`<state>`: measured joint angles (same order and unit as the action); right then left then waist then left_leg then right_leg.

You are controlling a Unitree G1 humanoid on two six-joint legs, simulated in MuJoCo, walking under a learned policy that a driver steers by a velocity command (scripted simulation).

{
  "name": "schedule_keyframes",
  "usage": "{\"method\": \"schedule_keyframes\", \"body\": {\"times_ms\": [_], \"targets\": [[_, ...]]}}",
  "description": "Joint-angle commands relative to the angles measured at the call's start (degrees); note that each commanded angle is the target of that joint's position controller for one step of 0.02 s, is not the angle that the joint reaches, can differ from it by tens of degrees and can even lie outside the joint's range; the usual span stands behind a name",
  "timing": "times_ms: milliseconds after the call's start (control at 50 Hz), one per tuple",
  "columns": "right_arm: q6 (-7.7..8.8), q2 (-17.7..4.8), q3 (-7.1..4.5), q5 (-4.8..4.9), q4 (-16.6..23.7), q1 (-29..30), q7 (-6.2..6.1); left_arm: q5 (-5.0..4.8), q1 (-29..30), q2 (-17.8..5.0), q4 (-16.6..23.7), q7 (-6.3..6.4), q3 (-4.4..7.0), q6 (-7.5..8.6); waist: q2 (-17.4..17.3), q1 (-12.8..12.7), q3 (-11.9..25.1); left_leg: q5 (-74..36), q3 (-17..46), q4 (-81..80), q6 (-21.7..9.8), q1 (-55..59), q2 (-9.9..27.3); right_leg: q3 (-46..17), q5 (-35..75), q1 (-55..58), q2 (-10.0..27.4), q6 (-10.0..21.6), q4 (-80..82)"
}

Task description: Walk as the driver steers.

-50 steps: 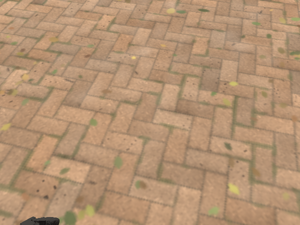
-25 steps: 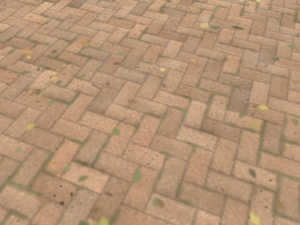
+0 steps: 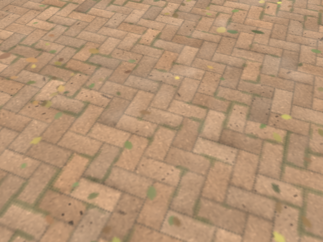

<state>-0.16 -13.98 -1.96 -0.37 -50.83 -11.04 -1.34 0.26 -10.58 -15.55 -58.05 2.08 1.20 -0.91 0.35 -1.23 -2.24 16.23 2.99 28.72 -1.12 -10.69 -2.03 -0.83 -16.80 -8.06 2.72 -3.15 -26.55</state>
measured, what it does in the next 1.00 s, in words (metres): walks ahead: left foot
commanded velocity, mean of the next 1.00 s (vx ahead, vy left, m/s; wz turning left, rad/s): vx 0.11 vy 0.00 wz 0.19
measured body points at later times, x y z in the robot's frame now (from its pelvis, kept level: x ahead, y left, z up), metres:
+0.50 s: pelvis +0.05 -0.04 +0.00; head +0.06 -0.06 +0.45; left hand +0.01 +0.22 -0.13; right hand +0.14 -0.30 -0.14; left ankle +0.03 +0.09 -0.67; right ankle -0.01 -0.13 -0.74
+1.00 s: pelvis +0.15 -0.02 +0.00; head +0.19 +0.00 +0.45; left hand +0.24 +0.28 -0.12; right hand +0.33 -0.27 -0.11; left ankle +0.21 +0.07 -0.74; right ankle +0.21 -0.17 -0.69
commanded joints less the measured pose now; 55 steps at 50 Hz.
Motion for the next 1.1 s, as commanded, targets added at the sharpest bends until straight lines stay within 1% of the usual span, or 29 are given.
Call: {"method": "schedule_keyframes", "body": {"times_ms": [20,140,160,200,240,280,320,340,360,380,400,420,440,480,520,580,620,660,720,740,760,780,800,820,840,860,920,1020,1100], "targets": [[0.64,-6.7,-1.34,0.08,1.1,0.4,-0.32,0.01,-1.0,-6.4,1.1,0.32,1.15,0.55,-1.3,0.0,1.4,-14.2,3.0,-5.1,-1.2,0.9,3.4,0.5,8.5,-1.9,-0.1,0.5,3.3],[0.54,-6.4,-1.05,0.23,-2.0,0.2,-0.48,0.01,-2.7,-5.6,-0.4,0.48,0.90,0.74,-0.9,0.2,0.7,-12.3,2.5,-5.5,-1.0,0.5,3.0,0.7,7.8,-2.6,-0.4,0.6,3.5],[0.41,-6.2,-1.02,0.29,-2.9,-0.6,-0.58,-0.08,-4.0,-4.9,-1.1,0.53,0.76,0.70,-1.3,0.2,1.8,-5.5,2.2,-6.0,-1.2,0.9,2.5,1.8,2.8,-2.4,-1.3,0.7,3.1],[0.09,-7.8,-1.62,0.90,-3.6,-1.3,-0.76,-0.62,-3.8,-4.6,-1.0,0.71,0.75,0.73,-2.9,1.1,-0.6,17.4,3.8,-7.8,-3.2,-2.2,2.6,3.9,-10.3,-6.2,-3.5,2.1,-1.0],[0.69,-9.3,-2.10,1.21,-3.9,-2.9,-0.53,-0.62,-2.6,-3.5,0.4,0.58,0.46,1.72,-6.8,2.1,-4.7,30.4,11.5,-12.6,-6.6,-5.0,7.7,4.4,-14.6,-12.3,-4.0,3.2,-6.8],[1.84,-10.8,-2.73,1.59,-4.7,-5.4,-0.14,-1.07,-2.8,-1.6,1.1,-0.20,0.02,3.42,-11.4,2.5,-5.3,34.3,22.4,-17.4,-10.9,-5.9,14.6,3.6,-10.6,-13.7,-3.3,4.6,-14.3],[2.58,-9.9,-2.52,1.93,-3.6,-1.6,0.08,-1.61,-6.1,-1.4,0.3,-1.13,0.09,4.88,-10.9,-0.4,-6.0,30.9,22.8,-16.9,-11.2,-10.0,15.5,2.2,-9.9,-9.4,-1.8,7.3,-12.0],[2.57,-8.9,-2.16,2.27,-2.1,2.8,0.23,-1.67,-10.0,-1.1,-1.0,-1.47,0.09,5.45,-9.4,-3.3,-6.2,26.7,17.8,-14.4,-9.1,-14.3,12.7,2.4,-8.4,-2.1,-2.0,8.7,-4.0],[2.67,-7.0,-1.63,2.14,-0.8,6.3,0.31,-1.29,-15.2,-2.3,-3.2,-1.58,0.62,5.73,-4.9,-5.5,-5.7,19.2,11.0,-6.9,-6.2,-19.3,8.1,-1.2,-5.6,5.9,-0.6,9.3,2.6],[3.31,-2.7,-0.55,1.76,0.8,8.5,0.46,-0.95,-22.0,-7.6,-5.0,-1.62,2.01,6.02,8.6,-7.0,-3.0,10.9,-0.9,11.8,-1.5,-25.8,0.4,-17.7,-14.1,12.7,9.0,12.3,11.6],[4.32,-4.0,-0.92,1.87,3.1,9.8,0.10,-0.24,-23.9,-13.4,-5.0,-2.38,3.11,6.38,17.3,-6.6,-4.1,16.9,-2.4,23.0,-0.1,-33.4,-2.1,-37.5,-11.1,13.5,19.6,18.4,18.3],[4.84,-6.5,-1.61,2.40,1.9,7.5,0.09,0.58,-19.2,-9.6,-3.6,-2.25,2.00,6.79,9.9,-3.4,-5.8,16.0,1.4,31.6,-0.3,-35.0,1.2,-35.9,-1.4,11.9,20.4,19.3,16.5],[4.95,-6.4,-1.67,2.27,-0.1,3.4,0.47,0.30,-15.9,-6.5,-2.2,-2.11,1.27,6.98,7.4,-1.1,-5.7,12.2,1.4,34.5,-0.6,-34.2,2.7,-27.8,12.1,11.7,17.9,17.4,14.0],[4.79,-6.2,-2.09,1.42,-1.6,2.6,0.72,-0.50,-13.3,-5.0,-1.0,-2.04,0.85,6.36,5.8,-0.2,-3.1,6.1,-0.8,31.9,-0.2,-32.3,4.8,-15.4,32.8,13.3,13.5,13.4,11.9],[4.21,-3.1,-1.53,1.87,-1.6,4.7,1.28,0.25,-13.9,-2.7,-1.3,-1.19,0.10,5.08,6.6,-0.5,-1.3,0.6,-3.5,25.4,0.8,-27.2,4.2,-5.9,41.9,11.5,9.3,10.7,11.2],[3.38,0.0,-0.18,1.98,0.5,10.0,1.91,0.90,-13.5,-5.2,-0.9,0.23,0.26,3.81,6.6,-1.2,0.0,-6.5,-6.2,13.2,1.3,-18.2,2.5,1.4,44.7,6.5,6.8,9.9,10.5],[2.79,-2.0,-0.40,1.95,2.2,12.0,2.31,0.40,-13.1,-8.0,-0.5,0.90,1.11,3.21,7.8,-1.1,0.9,-7.9,-6.8,10.2,0.9,-15.1,1.7,1.6,45.4,5.5,8.6,10.9,9.2],[2.25,-3.9,-0.89,1.94,3.1,11.6,2.88,-0.40,-11.3,-8.2,0.2,1.36,1.59,2.72,8.2,0.0,0.9,-7.7,-6.4,8.3,-0.5,-13.7,1.7,1.5,46.0,5.6,10.3,10.9,6.9],[2.18,-7.5,-2.96,1.24,1.5,3.0,3.55,-1.01,-8.1,-8.0,2.1,1.93,2.15,2.09,4.9,5.0,4.6,-11.8,-7.3,0.9,-4.5,-2.8,-1.2,3.6,48.6,3.8,8.2,8.2,-7.2],[2.07,-10.8,-4.28,1.02,1.3,-1.5,3.02,-0.10,-9.3,-8.4,2.8,1.75,2.29,2.31,0.0,6.9,7.5,-24.7,0.2,-2.4,-7.1,6.5,2.8,5.4,37.4,-3.1,4.9,4.8,-18.2],[1.57,-16.3,-5.19,0.32,1.9,-4.2,1.98,2.64,-11.4,-3.4,5.1,1.11,0.82,3.07,-14.8,4.2,13.4,-49.1,21.2,-1.6,-16.3,19.8,18.1,7.1,-11.0,-18.3,-5.3,0.3,-39.6],[1.71,-14.1,-4.26,-0.13,2.3,-4.6,2.17,0.99,-12.9,-2.5,5.9,0.28,0.64,3.59,-13.8,4.3,22.2,-35.5,34.5,-7.4,-23.9,21.5,24.0,-3.1,-24.0,-22.6,-8.2,0.4,-51.1],[2.18,-11.7,-3.79,0.53,3.6,0.4,2.09,-1.03,-9.0,-5.4,6.9,-0.04,1.52,3.74,-9.3,3.7,14.0,-25.5,29.8,-10.2,-21.8,14.4,21.2,-4.8,-21.0,-26.4,-5.2,1.0,-52.4],[2.42,-9.4,-3.27,1.11,4.8,4.9,1.67,-1.69,-5.7,-6.3,7.6,0.24,2.02,3.55,-5.2,2.6,7.8,-19.4,24.1,-11.6,-18.2,8.0,17.7,-4.5,-16.4,-27.8,-3.1,1.3,-49.9],[2.41,-8.6,-2.91,1.25,5.7,7.3,1.52,-1.04,-4.2,-7.0,7.6,0.99,2.59,3.07,-1.2,1.8,5.2,-16.5,20.6,-12.5,-15.6,2.4,15.5,-4.3,-13.4,-26.6,-1.6,1.1,-45.7],[2.27,-8.8,-3.03,1.07,5.9,8.1,1.24,-0.28,-3.9,-8.1,8.3,1.61,3.24,2.58,-1.5,0.8,4.6,-14.6,18.3,-12.9,-14.4,-2.0,13.5,-4.5,-11.1,-23.2,-0.8,0.9,-41.2],[1.59,-10.2,-3.65,-0.01,6.1,7.2,0.49,0.04,-4.1,-5.4,9.4,2.01,3.07,1.96,-6.1,-0.1,5.7,-16.0,15.7,-13.3,-14.2,-6.0,10.1,-3.1,-8.5,-18.0,-2.7,-0.4,-30.3],[0.55,-12.1,-4.58,0.82,6.8,6.4,-0.74,-0.15,0.4,-5.4,11.6,1.71,3.15,1.42,-7.2,1.3,7.4,-5.6,19.4,-13.9,-12.8,-7.2,9.6,-4.1,-2.8,-15.0,-4.2,-1.7,-19.4],[-0.46,-11.9,-4.65,1.04,7.4,6.2,-1.16,-0.65,1.1,-6.1,12.6,0.70,3.42,2.46,-8.6,1.4,7.4,-5.3,23.4,-12.5,-11.0,-5.6,9.1,-4.4,-2.4,-11.8,-5.1,-1.0,-11.1]]}}
Velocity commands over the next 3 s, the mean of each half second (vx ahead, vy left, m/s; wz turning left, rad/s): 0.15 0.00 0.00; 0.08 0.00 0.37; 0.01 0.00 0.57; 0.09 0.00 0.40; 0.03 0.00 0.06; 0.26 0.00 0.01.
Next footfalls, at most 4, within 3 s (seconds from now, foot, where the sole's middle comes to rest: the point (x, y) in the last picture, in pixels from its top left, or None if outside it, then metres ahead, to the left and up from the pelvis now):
0.74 left None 0.25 0.07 -0.77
1.16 right None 0.28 -0.14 -0.77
1.64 left None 0.15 0.09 -0.77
2.08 right None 0.40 0.00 -0.77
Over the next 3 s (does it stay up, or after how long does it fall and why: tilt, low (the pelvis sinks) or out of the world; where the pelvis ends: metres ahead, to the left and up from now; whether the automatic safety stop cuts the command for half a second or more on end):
stays up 0.35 0.07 0.01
